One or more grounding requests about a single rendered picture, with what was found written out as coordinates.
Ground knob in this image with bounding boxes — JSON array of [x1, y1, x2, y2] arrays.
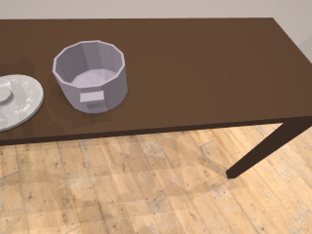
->
[[0, 87, 14, 105]]

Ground pot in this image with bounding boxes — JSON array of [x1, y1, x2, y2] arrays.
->
[[53, 40, 128, 114]]

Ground table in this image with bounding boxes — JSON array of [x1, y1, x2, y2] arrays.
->
[[0, 18, 312, 179]]

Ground lid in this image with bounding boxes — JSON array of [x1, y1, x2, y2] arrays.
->
[[0, 74, 44, 132]]

